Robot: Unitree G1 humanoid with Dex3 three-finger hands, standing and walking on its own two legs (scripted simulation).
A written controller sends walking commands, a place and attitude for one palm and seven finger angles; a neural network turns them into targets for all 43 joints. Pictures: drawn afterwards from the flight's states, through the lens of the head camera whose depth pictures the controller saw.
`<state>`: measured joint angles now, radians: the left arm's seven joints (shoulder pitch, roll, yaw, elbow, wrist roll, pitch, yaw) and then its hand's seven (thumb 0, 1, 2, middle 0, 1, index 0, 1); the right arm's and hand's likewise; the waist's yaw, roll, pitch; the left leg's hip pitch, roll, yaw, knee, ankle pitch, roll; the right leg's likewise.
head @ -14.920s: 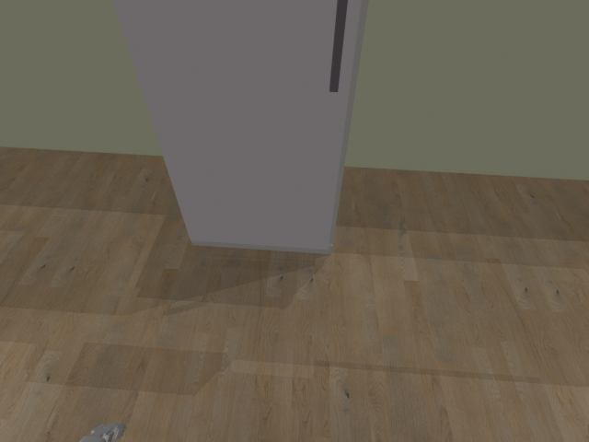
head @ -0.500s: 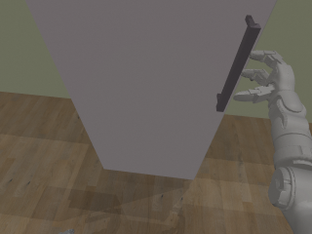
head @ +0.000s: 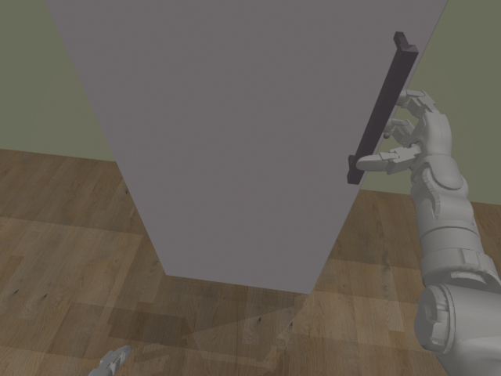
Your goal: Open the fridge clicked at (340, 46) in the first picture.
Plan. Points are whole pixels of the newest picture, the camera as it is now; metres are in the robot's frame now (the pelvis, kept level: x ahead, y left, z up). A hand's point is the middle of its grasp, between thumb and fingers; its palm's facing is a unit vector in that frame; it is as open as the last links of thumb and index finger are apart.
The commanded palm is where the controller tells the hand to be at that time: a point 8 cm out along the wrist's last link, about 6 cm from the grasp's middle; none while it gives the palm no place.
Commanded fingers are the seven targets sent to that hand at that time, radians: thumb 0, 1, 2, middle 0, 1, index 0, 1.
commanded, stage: slide the fingers in behind the handle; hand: right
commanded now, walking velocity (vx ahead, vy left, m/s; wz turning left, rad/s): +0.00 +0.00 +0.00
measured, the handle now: (373, 118) +0.50 -0.14 +0.17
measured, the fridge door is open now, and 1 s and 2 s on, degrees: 0 0 0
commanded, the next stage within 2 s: grip the handle and tug to test in 1.24 s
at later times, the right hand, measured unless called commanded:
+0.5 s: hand (378, 138) +0.44 -0.14 +0.18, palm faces +0.03 +1.00 +0.02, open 14.0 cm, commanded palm +0.41 -0.19 +0.18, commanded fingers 0.00 0.50 -0.30 0.30 1.20 0.30 1.20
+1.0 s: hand (371, 133) +0.45 -0.13 +0.18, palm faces +0.03 +1.00 +0.02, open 14.0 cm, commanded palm +0.42 -0.18 +0.18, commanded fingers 0.00 0.50 -0.30 0.30 1.20 0.30 1.20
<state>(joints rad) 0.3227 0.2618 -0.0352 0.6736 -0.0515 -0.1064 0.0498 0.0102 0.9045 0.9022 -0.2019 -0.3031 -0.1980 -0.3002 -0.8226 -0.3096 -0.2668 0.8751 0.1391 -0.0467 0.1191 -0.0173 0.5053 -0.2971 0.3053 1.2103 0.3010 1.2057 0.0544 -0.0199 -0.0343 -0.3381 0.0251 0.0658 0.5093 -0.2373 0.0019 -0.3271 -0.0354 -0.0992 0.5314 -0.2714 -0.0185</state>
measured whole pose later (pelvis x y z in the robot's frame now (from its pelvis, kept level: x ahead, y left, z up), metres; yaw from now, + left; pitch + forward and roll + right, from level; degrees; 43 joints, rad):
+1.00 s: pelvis -0.01 +0.01 +0.00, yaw +0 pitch +2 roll +0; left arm 0.32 0.26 -0.03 0.70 -0.05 -0.08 0.06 0.01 0.90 0.90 -0.20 -0.30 -0.20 -0.30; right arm -0.83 -0.26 -0.23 0.87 0.14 -0.03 0.06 -0.02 0.50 -0.30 0.30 1.20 0.30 1.20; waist 0.05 -0.02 -0.02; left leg -0.31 0.02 0.07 0.48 -0.22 0.01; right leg -0.29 -0.04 -0.09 0.50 -0.25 -0.01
